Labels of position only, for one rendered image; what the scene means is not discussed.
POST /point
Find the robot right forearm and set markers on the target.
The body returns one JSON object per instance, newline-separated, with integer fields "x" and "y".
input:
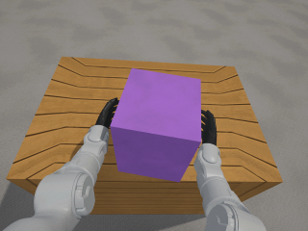
{"x": 211, "y": 182}

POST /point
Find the pedestal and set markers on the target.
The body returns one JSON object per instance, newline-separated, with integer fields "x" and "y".
{"x": 76, "y": 95}

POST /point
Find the robot right upper arm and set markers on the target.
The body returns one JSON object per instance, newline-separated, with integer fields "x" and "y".
{"x": 225, "y": 217}

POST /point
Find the robot left forearm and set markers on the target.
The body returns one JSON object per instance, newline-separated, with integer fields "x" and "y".
{"x": 90, "y": 157}

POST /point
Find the carton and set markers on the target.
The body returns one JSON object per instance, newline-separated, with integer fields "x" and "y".
{"x": 156, "y": 128}

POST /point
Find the robot left upper arm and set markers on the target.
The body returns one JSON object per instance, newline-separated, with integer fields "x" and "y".
{"x": 62, "y": 199}

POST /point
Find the left robot hand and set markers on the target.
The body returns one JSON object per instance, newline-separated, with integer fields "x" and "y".
{"x": 105, "y": 117}

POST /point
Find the right robot hand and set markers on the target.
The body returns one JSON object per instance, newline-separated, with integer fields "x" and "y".
{"x": 209, "y": 133}

